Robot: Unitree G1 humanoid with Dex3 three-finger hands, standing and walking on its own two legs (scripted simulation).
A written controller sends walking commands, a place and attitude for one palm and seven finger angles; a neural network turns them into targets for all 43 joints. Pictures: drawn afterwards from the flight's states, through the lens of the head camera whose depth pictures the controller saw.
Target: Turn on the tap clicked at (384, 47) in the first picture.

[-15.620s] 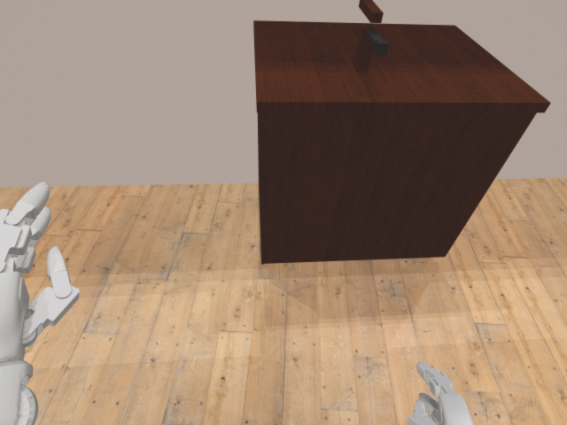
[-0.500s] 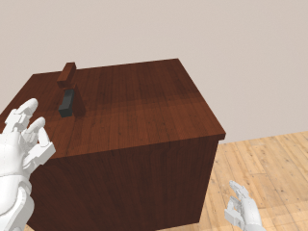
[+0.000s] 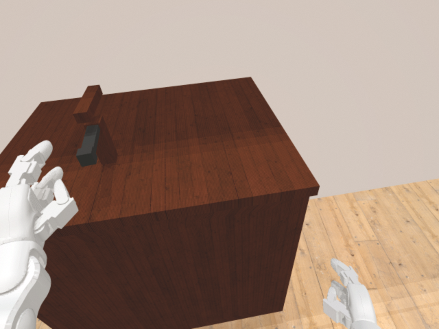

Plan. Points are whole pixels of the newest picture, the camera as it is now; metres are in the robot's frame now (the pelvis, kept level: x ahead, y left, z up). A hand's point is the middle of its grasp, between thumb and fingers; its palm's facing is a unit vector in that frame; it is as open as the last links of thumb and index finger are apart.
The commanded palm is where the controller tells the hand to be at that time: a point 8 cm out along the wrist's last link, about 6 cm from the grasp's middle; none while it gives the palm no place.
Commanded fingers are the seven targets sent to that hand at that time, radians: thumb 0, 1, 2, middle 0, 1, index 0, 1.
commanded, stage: reach beside the lever's end, fingers flat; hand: left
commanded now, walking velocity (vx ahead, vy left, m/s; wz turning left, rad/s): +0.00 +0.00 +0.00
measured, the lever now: (87, 156) +0.36 +0.33 +0.16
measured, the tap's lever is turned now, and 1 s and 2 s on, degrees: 5 5 5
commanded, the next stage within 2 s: push the lever round in 1.88 s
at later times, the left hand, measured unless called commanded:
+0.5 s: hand (69, 190) +0.25 +0.28 +0.19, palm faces +0.50 -0.86 -0.11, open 7.5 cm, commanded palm +0.20 +0.32 +0.20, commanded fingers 0.00 0.90 0.90 -0.18 -0.25 -0.18 -0.25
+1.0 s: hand (71, 178) +0.29 +0.31 +0.18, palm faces +0.52 -0.85 -0.11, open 7.7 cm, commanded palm +0.24 +0.36 +0.18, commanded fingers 0.00 0.90 0.90 -0.16 -0.18 -0.16 -0.18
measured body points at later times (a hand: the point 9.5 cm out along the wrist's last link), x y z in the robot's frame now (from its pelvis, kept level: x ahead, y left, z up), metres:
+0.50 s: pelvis +0.00 +0.02 +0.00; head -0.03 -0.01 +0.45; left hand +0.21 +0.32 +0.20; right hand +0.22 -0.20 -0.07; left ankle -0.01 +0.14 -0.73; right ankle +0.02 -0.06 -0.73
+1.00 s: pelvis +0.01 +0.02 +0.00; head -0.01 +0.00 +0.45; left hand +0.25 +0.35 +0.18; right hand +0.20 -0.21 -0.08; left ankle -0.01 +0.14 -0.73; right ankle +0.02 -0.06 -0.73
